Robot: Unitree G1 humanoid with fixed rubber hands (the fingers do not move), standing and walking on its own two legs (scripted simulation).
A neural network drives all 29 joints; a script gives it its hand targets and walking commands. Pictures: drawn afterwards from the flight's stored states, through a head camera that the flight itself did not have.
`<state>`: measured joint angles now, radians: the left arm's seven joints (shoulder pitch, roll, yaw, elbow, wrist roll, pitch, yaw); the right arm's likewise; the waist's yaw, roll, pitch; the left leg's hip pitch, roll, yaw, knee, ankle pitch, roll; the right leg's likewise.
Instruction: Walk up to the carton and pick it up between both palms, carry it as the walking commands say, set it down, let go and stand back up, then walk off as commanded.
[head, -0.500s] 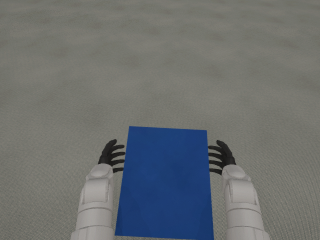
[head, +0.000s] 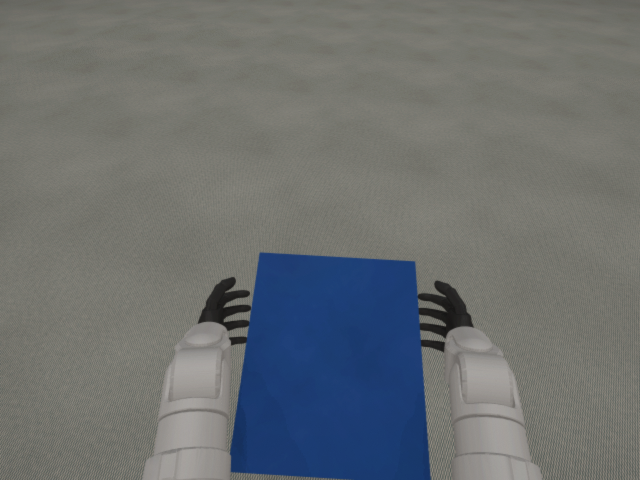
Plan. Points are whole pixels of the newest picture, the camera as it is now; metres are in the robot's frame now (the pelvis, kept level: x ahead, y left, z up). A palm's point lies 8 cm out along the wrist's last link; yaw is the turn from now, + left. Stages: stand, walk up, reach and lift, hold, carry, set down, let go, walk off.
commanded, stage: reach and lift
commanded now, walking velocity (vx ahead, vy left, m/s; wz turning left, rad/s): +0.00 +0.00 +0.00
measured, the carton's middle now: (331, 363) +0.31 +0.00 -0.04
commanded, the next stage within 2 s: hold in 0.66 s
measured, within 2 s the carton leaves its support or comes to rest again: neither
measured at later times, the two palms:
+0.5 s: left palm (209, 341) +0.29 +0.15 +0.05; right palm (457, 342) +0.29 -0.16 +0.05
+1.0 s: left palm (208, 348) +0.28 +0.15 +0.05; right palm (460, 349) +0.28 -0.16 +0.05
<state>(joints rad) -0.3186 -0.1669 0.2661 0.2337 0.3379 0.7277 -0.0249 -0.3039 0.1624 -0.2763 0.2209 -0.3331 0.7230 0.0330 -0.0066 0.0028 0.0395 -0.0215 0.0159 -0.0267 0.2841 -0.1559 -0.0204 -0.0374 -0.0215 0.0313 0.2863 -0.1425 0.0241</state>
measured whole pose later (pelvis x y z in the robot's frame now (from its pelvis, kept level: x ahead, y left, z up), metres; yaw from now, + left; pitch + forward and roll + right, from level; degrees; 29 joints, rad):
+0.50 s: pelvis +0.00 +0.00 +0.00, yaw +0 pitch -7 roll +0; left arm -0.29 -0.16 0.25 0.22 0.32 0.73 -0.03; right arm -0.28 0.16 -0.25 0.21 -0.32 0.73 0.03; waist 0.00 0.01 0.03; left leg -0.02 0.02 -0.03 0.28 -0.15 -0.02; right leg -0.03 -0.02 0.03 0.28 -0.14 0.02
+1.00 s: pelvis -0.01 +0.00 +0.00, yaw +0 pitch -7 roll +0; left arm -0.26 -0.15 0.23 0.21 0.32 0.75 -0.03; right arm -0.26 0.15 -0.24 0.20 -0.32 0.74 0.04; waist 0.00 0.00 0.03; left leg -0.01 0.01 -0.03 0.29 -0.16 -0.02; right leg -0.03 -0.02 0.03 0.30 -0.14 0.02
